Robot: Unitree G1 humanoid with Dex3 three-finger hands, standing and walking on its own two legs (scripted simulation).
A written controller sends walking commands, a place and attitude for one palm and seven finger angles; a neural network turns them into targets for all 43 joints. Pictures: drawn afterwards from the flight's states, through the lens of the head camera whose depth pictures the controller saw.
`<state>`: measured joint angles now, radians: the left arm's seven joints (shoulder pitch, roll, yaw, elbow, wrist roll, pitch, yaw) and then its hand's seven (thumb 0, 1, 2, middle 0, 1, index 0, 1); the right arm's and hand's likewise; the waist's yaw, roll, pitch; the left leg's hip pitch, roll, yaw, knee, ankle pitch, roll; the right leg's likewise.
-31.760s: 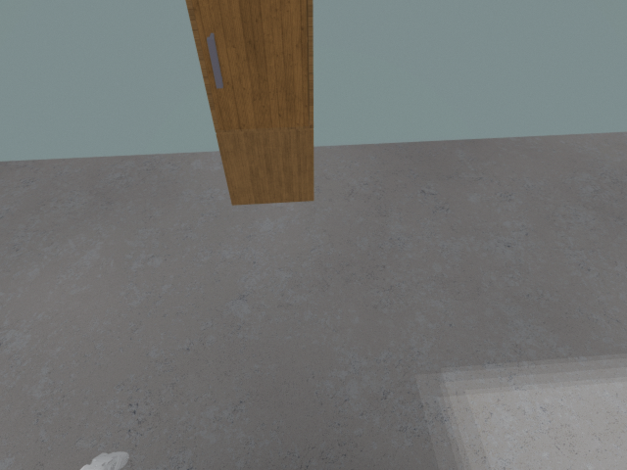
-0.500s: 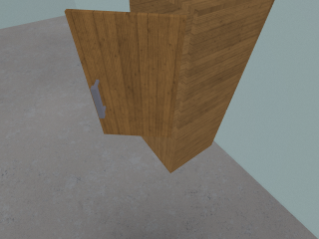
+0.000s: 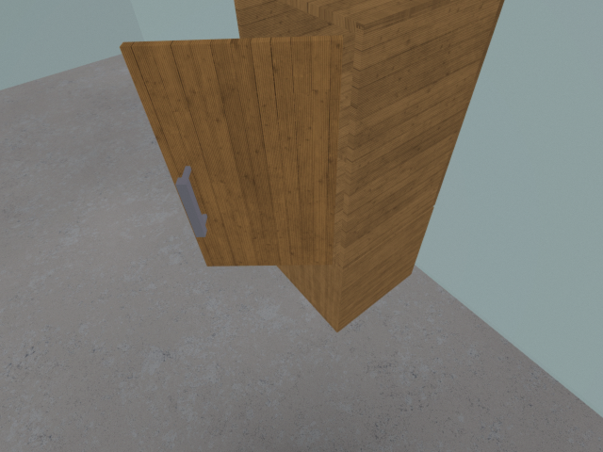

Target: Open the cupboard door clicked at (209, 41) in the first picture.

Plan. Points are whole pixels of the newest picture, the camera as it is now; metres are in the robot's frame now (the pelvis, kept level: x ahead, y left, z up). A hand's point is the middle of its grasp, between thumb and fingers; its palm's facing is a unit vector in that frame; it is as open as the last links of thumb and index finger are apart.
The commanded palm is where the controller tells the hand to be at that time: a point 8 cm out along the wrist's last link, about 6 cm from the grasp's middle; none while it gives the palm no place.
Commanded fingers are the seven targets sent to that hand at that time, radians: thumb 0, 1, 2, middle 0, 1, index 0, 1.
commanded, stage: look again from close up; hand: left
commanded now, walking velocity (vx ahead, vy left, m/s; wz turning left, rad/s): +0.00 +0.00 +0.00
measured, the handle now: (194, 202) +0.60 +0.28 -0.07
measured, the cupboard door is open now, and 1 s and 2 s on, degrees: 52 52 52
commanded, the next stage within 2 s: shuffle to correct the standing spot in 0.48 s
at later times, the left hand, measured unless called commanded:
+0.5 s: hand out of the picture +0.03 +0.15 -0.17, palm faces +0.01 -0.98 -0.21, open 7.3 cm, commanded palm none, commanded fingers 0.00 0.90 0.90 -0.20 -0.30 -0.20 -0.30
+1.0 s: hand out of the picture +0.05 +0.18 -0.18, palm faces +0.05 -0.97 -0.22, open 7.3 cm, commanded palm none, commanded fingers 0.00 0.90 0.90 -0.20 -0.30 -0.20 -0.30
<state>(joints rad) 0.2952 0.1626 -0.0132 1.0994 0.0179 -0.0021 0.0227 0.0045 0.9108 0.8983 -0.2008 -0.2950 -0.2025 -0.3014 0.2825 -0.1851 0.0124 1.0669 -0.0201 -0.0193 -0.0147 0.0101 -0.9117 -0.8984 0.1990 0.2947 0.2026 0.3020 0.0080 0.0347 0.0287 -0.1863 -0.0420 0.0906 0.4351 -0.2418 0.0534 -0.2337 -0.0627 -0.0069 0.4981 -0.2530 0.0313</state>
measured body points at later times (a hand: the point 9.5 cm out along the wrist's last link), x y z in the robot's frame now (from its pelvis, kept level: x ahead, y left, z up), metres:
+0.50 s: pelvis +0.02 -0.03 +0.00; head +0.04 -0.04 +0.45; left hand +0.03 +0.20 -0.15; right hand +0.03 -0.25 -0.16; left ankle +0.00 +0.08 -0.74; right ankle +0.01 -0.14 -0.74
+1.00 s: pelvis +0.05 +0.00 -0.01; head +0.08 +0.00 +0.44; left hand +0.05 +0.23 -0.17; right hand +0.06 -0.23 -0.16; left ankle +0.00 +0.08 -0.74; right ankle +0.00 -0.12 -0.71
